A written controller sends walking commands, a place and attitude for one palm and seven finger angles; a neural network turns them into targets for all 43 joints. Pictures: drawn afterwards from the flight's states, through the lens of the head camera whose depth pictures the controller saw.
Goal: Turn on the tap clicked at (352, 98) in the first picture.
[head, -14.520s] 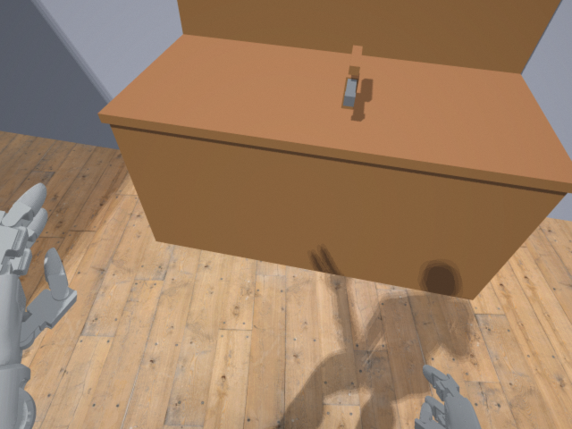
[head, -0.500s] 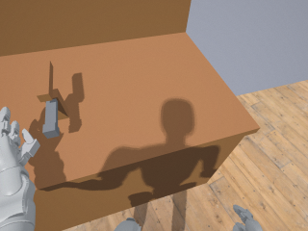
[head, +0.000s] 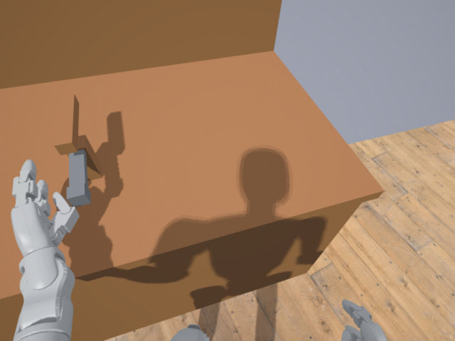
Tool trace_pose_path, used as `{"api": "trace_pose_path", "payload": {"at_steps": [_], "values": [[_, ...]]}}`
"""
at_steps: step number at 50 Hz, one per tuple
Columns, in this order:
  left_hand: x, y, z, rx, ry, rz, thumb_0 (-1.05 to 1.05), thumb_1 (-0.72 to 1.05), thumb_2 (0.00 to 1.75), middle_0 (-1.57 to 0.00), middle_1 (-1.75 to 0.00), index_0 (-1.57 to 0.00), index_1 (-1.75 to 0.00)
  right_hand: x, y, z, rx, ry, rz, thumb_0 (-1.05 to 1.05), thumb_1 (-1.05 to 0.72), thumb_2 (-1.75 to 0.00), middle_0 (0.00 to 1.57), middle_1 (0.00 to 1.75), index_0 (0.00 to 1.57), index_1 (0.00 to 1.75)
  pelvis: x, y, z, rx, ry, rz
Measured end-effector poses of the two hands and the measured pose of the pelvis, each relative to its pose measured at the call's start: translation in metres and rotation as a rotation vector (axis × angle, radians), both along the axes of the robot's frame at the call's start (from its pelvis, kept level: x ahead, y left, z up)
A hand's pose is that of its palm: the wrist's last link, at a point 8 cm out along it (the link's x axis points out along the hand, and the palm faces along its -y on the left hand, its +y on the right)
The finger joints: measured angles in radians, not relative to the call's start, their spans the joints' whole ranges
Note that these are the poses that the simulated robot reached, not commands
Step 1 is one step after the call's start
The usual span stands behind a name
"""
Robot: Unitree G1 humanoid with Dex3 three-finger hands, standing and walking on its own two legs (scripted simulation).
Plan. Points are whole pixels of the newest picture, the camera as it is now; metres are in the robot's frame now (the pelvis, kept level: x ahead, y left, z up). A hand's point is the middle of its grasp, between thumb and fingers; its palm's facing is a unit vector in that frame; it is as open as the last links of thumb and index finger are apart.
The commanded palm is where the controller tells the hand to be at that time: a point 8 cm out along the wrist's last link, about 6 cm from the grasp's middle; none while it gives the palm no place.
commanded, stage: push the lever round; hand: left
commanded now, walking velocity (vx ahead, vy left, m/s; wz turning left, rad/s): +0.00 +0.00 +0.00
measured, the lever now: (79, 195) +0.33 +0.28 +0.07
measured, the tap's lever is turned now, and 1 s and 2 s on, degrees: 2 25 54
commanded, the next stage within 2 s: none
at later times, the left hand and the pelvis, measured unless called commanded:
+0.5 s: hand (92, 210) +0.31 +0.25 +0.06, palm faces +0.60 -0.80 -0.09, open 7.7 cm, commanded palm +0.27 +0.28 +0.06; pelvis +0.00 -0.01 +0.00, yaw +1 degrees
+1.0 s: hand (108, 201) +0.33 +0.23 +0.06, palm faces +0.67 -0.73 -0.08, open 7.8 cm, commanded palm +0.28 +0.25 +0.06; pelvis +0.00 -0.02 +0.00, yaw +1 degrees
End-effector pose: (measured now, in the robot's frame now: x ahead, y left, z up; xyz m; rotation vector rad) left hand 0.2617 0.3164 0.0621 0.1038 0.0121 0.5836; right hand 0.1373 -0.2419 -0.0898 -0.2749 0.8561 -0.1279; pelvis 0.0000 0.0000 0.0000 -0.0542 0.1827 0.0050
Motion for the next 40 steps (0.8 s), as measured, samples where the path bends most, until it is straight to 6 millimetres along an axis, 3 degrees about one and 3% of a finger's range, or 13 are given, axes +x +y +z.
{"api": "trace_pose_path", "payload": {"at_steps": [40], "values": [[0.008, -0.05, 0.001, -0.015, -0.021, 0.117, 0.01, 0.91, 0.9, -0.15, -0.15, -0.16, -0.15, 0.002, -0.014, -0.003, 0.019, 0.018, 0.015, 0.01, -0.91, -0.9, 0.21, 0.3, 0.21, 0.3, -0.003, -0.017, 0.0, 0.014, -0.017, 0.01]]}}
